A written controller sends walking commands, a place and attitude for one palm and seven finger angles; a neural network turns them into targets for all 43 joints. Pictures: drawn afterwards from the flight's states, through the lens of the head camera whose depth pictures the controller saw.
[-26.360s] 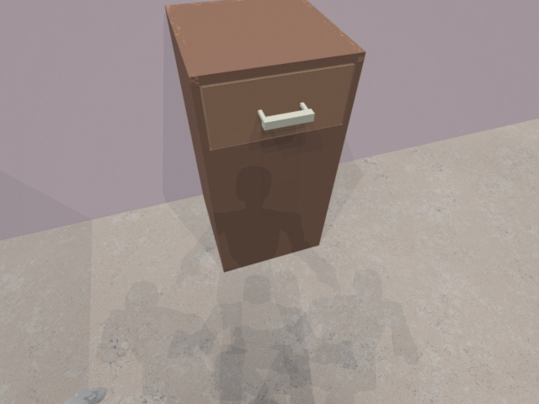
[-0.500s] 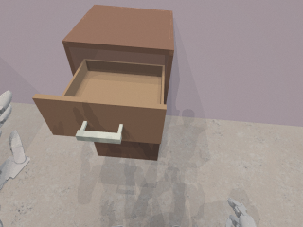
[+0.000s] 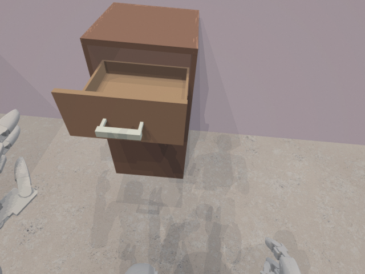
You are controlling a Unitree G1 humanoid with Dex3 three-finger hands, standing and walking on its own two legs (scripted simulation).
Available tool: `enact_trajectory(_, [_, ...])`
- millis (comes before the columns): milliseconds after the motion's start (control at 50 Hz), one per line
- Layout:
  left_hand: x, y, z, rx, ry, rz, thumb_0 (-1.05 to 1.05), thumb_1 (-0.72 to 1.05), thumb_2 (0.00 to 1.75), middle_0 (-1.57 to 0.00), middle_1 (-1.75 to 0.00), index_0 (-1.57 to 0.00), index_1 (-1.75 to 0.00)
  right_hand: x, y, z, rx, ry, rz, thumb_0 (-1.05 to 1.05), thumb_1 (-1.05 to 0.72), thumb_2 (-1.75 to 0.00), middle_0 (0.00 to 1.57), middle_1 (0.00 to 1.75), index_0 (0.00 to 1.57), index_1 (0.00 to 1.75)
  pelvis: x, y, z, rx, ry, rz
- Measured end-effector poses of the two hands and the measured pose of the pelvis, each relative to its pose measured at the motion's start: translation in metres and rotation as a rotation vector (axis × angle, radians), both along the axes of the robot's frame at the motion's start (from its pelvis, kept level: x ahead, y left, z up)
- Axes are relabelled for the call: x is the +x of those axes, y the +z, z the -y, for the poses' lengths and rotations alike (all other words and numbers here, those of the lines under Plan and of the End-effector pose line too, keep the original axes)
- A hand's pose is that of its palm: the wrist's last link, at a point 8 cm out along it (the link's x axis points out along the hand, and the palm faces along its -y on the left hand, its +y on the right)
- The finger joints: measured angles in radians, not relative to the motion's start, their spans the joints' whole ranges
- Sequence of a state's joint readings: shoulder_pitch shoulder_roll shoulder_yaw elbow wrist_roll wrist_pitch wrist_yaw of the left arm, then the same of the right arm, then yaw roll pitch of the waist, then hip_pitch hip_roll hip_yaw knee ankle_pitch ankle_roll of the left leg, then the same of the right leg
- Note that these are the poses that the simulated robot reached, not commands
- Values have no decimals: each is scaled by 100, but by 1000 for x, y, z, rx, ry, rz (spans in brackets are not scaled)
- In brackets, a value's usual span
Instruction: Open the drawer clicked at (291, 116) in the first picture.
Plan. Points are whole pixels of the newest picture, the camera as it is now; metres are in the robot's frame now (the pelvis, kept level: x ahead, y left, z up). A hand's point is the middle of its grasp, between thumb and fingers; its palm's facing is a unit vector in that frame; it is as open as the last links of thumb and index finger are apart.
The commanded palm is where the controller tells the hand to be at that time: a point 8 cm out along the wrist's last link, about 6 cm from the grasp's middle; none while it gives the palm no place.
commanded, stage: stop stepping back and stand still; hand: left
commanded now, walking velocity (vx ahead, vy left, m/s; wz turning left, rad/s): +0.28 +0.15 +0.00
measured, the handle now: (120, 128) +0.51 +0.21 +0.00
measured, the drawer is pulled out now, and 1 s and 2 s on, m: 0.30 0.30 0.30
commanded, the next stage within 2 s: let the arm hang, fingers relaxed in 0.58 s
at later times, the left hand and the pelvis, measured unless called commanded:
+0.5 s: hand out of the picture +0.14 +0.26 +0.17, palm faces +0.39 -0.84 -0.38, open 7.4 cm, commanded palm +0.08 +0.30 +0.19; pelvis -0.05 +0.02 +0.00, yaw +1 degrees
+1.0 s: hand out of the picture -0.02 +0.19 -0.17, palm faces +0.04 -0.98 -0.17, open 7.0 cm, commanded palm none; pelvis -0.04 +0.01 +0.01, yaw +2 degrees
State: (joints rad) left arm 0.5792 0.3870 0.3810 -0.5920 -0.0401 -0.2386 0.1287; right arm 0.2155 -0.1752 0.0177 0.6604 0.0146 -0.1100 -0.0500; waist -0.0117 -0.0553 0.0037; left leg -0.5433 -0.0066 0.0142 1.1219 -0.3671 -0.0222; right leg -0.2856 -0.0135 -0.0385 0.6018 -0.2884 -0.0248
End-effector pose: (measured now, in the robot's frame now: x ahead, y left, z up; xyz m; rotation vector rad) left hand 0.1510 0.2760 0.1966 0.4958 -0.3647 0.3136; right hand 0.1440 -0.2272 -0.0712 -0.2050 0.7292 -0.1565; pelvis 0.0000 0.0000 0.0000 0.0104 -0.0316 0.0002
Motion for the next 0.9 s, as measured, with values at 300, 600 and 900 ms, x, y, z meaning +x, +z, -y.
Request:
enact_trajectory(300, [-46, -5, -15, 60, 34, -53, 2, 89, 90, -21, -31, -21, -30, -57, 5, 15, -74, -17, 1, 1, -90, -90, 20, 30, 20, 30, -38, 0, -7, -13, 25, -12])
enact_trajectory(600, [-45, -8, -24, -6, 32, -75, 2, 89, 90, -21, -31, -21, -30, -53, 8, -34, 6, 29, 14, 1, -90, -90, 20, 30, 20, 30, -44, 8, -18, -24, 14, -13])
enact_trajectory(900, [-85, -301, 13, -423, 143, -1279, 1, 91, 90, -20, -30, -20, -30, -104, -53, 2, 12, -16, -333, 0, -90, -90, 20, 30, 20, 30, -43, -7, -14, -12, 35, 1])
